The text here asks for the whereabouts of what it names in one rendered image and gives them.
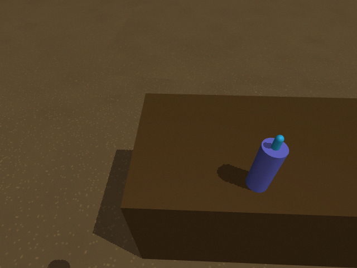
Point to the bottle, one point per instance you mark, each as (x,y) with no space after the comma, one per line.
(269,158)

